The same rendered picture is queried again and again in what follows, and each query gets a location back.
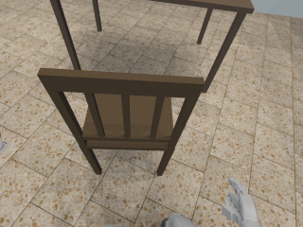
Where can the right robot thigh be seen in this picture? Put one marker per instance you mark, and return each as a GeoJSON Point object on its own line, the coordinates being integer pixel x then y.
{"type": "Point", "coordinates": [179, 221]}

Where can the table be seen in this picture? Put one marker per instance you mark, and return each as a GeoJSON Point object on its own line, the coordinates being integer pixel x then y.
{"type": "Point", "coordinates": [242, 7]}

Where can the right robot hand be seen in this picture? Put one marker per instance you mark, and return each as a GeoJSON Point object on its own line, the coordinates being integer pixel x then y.
{"type": "Point", "coordinates": [244, 206]}

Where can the robot right shin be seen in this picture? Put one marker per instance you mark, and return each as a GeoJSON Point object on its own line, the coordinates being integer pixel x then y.
{"type": "Point", "coordinates": [175, 214]}

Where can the chair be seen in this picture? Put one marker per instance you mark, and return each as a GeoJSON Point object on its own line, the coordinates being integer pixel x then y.
{"type": "Point", "coordinates": [126, 111]}

